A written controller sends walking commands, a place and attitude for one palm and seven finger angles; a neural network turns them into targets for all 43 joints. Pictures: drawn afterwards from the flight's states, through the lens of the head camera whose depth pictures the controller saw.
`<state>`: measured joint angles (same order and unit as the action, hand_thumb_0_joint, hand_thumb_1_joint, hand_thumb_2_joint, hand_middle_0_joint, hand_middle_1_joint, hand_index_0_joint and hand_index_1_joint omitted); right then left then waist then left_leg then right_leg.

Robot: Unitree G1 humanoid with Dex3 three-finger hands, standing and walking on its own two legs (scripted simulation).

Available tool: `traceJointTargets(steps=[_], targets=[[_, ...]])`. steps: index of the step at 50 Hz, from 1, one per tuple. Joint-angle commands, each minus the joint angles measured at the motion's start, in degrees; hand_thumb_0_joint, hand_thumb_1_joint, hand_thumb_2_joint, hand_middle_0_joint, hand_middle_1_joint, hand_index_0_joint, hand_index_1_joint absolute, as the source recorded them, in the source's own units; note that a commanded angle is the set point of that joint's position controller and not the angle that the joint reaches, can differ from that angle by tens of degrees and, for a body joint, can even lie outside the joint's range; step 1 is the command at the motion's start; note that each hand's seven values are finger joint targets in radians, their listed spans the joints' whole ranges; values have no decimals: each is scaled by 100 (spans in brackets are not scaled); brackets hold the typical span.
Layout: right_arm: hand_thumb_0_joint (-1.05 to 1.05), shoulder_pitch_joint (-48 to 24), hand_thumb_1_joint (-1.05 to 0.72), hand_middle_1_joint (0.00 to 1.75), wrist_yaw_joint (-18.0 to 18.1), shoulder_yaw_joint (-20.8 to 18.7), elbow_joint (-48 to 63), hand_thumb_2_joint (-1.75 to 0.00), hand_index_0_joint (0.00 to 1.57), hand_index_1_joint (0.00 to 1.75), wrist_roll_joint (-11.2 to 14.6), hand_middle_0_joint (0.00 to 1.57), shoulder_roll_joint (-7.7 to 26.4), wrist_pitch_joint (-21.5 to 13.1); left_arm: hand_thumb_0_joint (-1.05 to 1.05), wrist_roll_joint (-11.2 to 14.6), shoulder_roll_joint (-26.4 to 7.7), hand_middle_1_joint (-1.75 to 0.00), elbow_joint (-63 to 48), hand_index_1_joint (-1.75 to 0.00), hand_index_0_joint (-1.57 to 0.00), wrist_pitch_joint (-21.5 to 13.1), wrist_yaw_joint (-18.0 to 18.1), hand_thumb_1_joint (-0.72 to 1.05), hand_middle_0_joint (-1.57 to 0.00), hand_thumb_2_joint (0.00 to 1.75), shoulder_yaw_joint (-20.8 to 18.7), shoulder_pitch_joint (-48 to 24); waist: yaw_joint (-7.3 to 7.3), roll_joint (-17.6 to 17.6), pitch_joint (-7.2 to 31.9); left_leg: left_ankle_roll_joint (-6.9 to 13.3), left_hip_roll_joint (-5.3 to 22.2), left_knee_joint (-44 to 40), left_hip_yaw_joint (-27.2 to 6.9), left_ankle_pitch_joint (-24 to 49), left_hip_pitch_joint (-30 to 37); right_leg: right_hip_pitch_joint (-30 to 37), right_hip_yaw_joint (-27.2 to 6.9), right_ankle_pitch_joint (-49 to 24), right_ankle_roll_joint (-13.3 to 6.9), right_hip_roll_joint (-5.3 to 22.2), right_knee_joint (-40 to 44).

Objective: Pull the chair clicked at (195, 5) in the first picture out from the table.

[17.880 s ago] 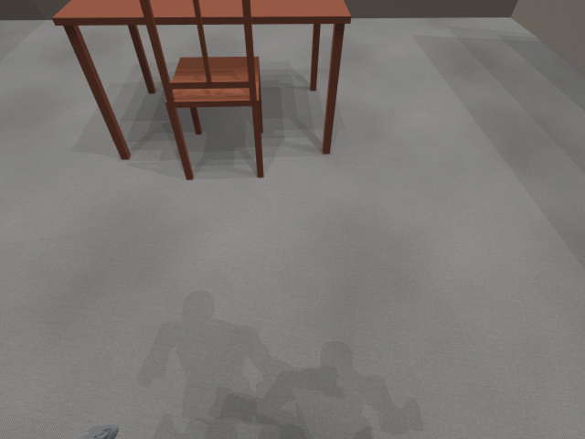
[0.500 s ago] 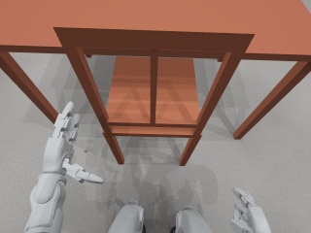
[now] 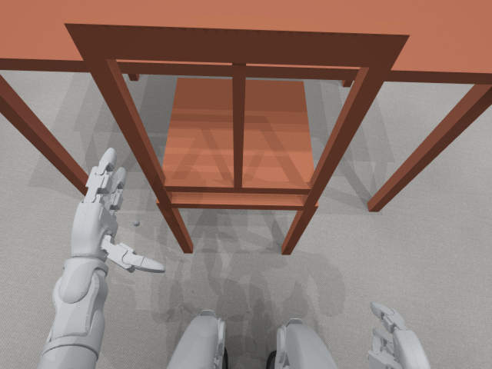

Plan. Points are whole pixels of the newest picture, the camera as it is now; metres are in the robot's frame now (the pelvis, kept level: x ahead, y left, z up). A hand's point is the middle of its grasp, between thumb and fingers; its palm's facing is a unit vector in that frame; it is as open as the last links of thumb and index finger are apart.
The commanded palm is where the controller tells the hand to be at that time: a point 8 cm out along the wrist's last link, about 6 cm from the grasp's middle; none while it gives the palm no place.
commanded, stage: aim the fingers beside a spindle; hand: left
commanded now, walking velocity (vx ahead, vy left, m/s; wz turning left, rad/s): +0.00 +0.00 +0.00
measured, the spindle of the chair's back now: (238, 138) +0.49 +0.04 +0.03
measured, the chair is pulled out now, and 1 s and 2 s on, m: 0.00 0.00 0.00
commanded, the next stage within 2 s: push the fingers through the gap in 0.52 s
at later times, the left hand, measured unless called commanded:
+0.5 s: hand (137, 225) +0.33 +0.19 +0.02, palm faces +0.02 -1.00 -0.04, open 16.9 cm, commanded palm +0.30 +0.24 +0.02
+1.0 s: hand (139, 202) +0.36 +0.19 +0.01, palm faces +0.03 -1.00 -0.04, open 16.9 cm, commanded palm +0.35 +0.24 +0.01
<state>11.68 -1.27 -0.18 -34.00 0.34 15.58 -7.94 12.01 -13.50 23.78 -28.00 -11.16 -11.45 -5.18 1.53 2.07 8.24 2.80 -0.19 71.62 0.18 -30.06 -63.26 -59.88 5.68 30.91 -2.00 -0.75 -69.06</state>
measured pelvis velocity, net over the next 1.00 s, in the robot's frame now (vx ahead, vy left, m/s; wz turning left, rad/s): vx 0.00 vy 0.00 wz -0.01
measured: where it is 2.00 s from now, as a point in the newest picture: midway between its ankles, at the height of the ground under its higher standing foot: outside the picture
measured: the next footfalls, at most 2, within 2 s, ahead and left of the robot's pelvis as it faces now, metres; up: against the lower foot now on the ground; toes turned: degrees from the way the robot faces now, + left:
none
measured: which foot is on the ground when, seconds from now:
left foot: down 0.00-1.00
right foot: down 0.00-1.00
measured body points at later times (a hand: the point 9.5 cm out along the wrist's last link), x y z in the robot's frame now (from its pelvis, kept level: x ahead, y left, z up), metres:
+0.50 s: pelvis +0.00 +0.00 +0.00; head +0.11 +0.01 +0.43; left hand +0.32 +0.24 +0.02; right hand +0.16 -0.25 -0.11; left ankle +0.03 +0.09 -0.63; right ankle +0.02 -0.10 -0.63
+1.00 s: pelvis +0.00 +0.00 +0.00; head +0.12 +0.02 +0.43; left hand +0.36 +0.25 +0.02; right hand +0.15 -0.25 -0.11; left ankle +0.03 +0.09 -0.63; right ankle +0.02 -0.10 -0.63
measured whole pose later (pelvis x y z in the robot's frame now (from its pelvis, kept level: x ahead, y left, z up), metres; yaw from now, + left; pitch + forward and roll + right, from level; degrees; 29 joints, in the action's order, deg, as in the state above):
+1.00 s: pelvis +0.00 +0.00 +0.00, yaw +0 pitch +23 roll -3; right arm 11.9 -1.3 0.1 -34.3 0.2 15.7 -6.4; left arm 11.2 -14.8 30.0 -27.0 -11.0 -13.1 -13.7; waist 2.2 2.2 8.4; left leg 3.1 -0.1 72.6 0.3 -30.3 -65.3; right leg -61.9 5.5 30.8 -1.6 -0.9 -69.7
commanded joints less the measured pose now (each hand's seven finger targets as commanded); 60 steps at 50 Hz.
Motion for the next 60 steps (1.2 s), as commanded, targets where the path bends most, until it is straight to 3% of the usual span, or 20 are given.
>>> traceJointTargets(steps=[1, 3, 7, 8, 12, 17, 19, 23, 25, 26, 30, 34, 36, 41, 43, 46, 51, 54, 60], targets=[[0, 160, -90, 30, 29, -348, 699, -90, 20, 30, 62, 20, 846, -234, 0, 87, -955, -8, -1324, -8, -6, -424, 1, -50, -6, 30, -433, -696, 14, 154, 2358, -122, 21, -883, -467, 2002, 1871, 1085, -424, -1525, 4, 14, 904], [0, 146, -90, 30, 6, -349, 724, -90, 20, 30, 59, 20, 826, -215, 0, 102, -825, -8, -1394, -8, -6, -404, 3, -50, -6, 30, -334, -482, 0, 127, 2402, -130, 28, -898, -472, 2122, 1925, 1119, -411, -1620, 20, 14, 894], [0, 109, -90, 30, 4, -336, 733, -90, 20, 30, 83, 20, 825, -159, 0, 139, -943, -8, -1250, -8, -6, -362, 17, -50, -6, 30, -519, -269, -1, -86, 2122, -98, 5, -908, -413, 1847, 1533, 1202, -446, -1527, 27, 4, 934], [0, 74, -90, 30, 12, -321, 719, -90, 20, 30, 89, 20, 813, -152, 0, 139, -871, -8, -1214, -8, -6, -379, -1, -50, -6, 30, -428, -476, 69, -125, 1975, -90, 0, -897, -412, 1641, 1429, 1104, -459, -1373, 35, 2, 952], [0, 57, -90, 30, 54, -319, 686, -90, 20, 30, 79, 20, 830, -207, 0, 131, -884, -8, -1365, -8, -6, -520, -63, -50, -6, 30, -357, -776, 81, 220, 2003, -96, 11, -902, -464, 1440, 1623, 862, -447, -1044, 6, 6, 969], [0, 73, -90, 30, 66, -323, 653, -90, 20, 30, 73, 20, 848, -255, 0, 109, -687, -8, -1341, -8, -6, -507, -74, -50, -6, 30, -92, -889, 146, 185, 2167, -95, 23, -878, -538, 1527, 1831, 737, -408, -1047, 16, 10, 944], [0, 64, -90, 30, 82, -323, 628, -90, 20, 30, 69, 20, 872, -237, 0, 99, -773, -8, -1199, -8, -6, -451, -49, -50, -6, 30, -188, -1005, 148, 91, 2062, -105, 29, -893, -552, 1411, 1715, 690, -394, -965, 15, 8, 941], [0, 78, -90, 30, 72, -317, 673, -90, 20, 30, 60, 20, 856, -185, 0, 88, -973, -8, -1146, -8, -6, -393, 9, -50, -6, 30, -457, -937, 36, 100, 2184, -117, 5, -885, -505, 1570, 1657, 862, -403, -1141, 0, 11, 890], [0, 42, -90, 30, 49, -306, 729, -90, 20, 30, 62, 20, 821, -164, 0, 103, -878, -8, -1219, -8, -6, -394, 5, -50, -6, 30, -377, -853, 26, 116, 2235, -112, -5, -885, -473, 1599, 1662, 954, -428, -1198, 8, 5, 910], [0, 77, -90, 30, 49, -313, 735, -90, 20, 30, 66, 20, 824, -159, 0, 128, -1020, -8, -1203, -8, -6, -396, 12, -50, -6, 30, -560, -695, -24, 75, 2293, -110, -1, -878, -461, 1708, 1644, 1060, -436, -1308, -3, -9, 897], [0, 52, -90, 30, 37, -296, 740, -90, 20, 30, 75, 20, 823, -135, 0, 138, -908, -8, -1139, -8, -6, -401, -51, -50, -6, 30, -425, -744, 43, 124, 2123, -107, -2, -873, -446, 1600, 1555, 968, -446, -1236, 9, -10, 916], [0, 112, -90, 30, 89, -304, 620, -90, 20, 30, 70, 20, 890, -167, 0, 122, -913, -8, -1050, -8, -6, -426, -104, -50, -6, 30, -344, -1372, 194, 80, 2053, -112, 41, -838, -552, 1479, 1633, 639, -398, -1036, 12, -13, 885], [0, 140, -90, 30, 121, -307, 568, -90, 20, 30, 61, 20, 903, -198, 0, 90, -874, -8, -1075, -8, -6, -465, -106, -50, -6, 30, -241, -1762, 247, 251, 2134, -113, 51, -798, -584, 1528, 1791, 478, -388, -1019, 4, -13, 849], [0, 236, -90, 30, 99, -328, 525, -90, 20, 30, 32, 20, 947, -186, 0, 27, -975, -8, -853, -8, -6, -381, -72, -50, -6, 30, -338, -1798, 175, 327, 2453, -174, 60, -800, -632, 1952, 2055, 505, -338, -1258, -8, 0, 778], [0, 273, -90, 30, 77, -331, 534, -90, 20, 30, 34, 20, 942, -138, 0, 33, -1021, -8, -638, -8, -6, -304, -44, -50, -6, 30, -461, -1702, 134, 133, 2478, -175, 47, -794, -590, 2048, 1966, 664, -353, -1405, 7, -5, 791], [0, 307, -90, 30, 56, -320, 567, -90, 20, 30, 37, 20, 930, -77, 0, 11, -1113, -8, -526, -8, -6, -273, -4, -50, -6, 30, -562, -1793, 87, 201, 2520, -173, 40, -808, -567, 2131, 1906, 762, -365, -1501, -6, -16, 771], [0, 350, -90, 30, 18, -321, 550, -90, 20, 30, 30, 20, 919, -24, 0, -29, -1008, -8, -421, -8, -6, -324, 55, -50, -6, 30, -455, -2220, 190, 137, 2445, -158, 46, -797, -556, 2040, 1880, 699, -373, -1464, 10, -29, 795], [0, 398, -90, 30, 18, -318, 495, -90, 20, 30, 21, 20, 953, 16, 0, -72, -1200, -8, -130, -8, -6, -364, 64, -50, -6, 30, -639, -2393, 192, 42, 2358, -145, 39, -798, -531, 1847, 1694, 726, -395, -1369, 12, -37, 810], [0, 471, -90, 30, 26, -308, 421, -90, 20, 30, 11, 20, 995, 53, 0, -139, -1237, -8, 162, -8, -6, -439, 11, -50, -6, 30, -550, -3165, 303, 257, 2402, -137, 40, -782, -580, 1642, 1819, 476, -402, -1141, 3, -36, 825]])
